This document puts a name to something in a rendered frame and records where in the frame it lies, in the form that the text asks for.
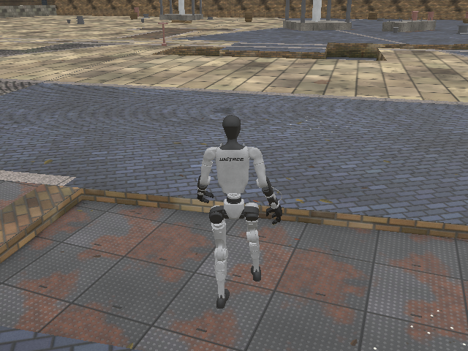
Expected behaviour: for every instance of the left robot thigh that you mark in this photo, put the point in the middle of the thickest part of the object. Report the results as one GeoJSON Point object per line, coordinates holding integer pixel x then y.
{"type": "Point", "coordinates": [216, 216]}

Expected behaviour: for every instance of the robot left hand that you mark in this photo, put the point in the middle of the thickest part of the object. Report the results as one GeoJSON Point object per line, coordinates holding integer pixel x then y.
{"type": "Point", "coordinates": [202, 199]}

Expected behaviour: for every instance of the robot left upper arm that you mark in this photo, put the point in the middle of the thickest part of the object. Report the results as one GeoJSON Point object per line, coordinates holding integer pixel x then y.
{"type": "Point", "coordinates": [208, 156]}

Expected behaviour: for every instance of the right robot shin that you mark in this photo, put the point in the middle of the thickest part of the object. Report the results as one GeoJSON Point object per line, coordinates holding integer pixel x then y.
{"type": "Point", "coordinates": [255, 252]}

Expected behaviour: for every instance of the robot left forearm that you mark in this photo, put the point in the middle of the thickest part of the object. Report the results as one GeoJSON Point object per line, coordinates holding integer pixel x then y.
{"type": "Point", "coordinates": [201, 188]}

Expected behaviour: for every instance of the robot right forearm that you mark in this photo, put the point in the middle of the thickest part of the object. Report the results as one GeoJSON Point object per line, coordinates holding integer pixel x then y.
{"type": "Point", "coordinates": [270, 196]}

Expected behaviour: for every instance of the robot right upper arm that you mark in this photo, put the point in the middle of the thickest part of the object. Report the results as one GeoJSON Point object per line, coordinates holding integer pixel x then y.
{"type": "Point", "coordinates": [259, 166]}

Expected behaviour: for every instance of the robot right hand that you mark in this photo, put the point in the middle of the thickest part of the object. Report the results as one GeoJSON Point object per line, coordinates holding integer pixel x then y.
{"type": "Point", "coordinates": [277, 214]}

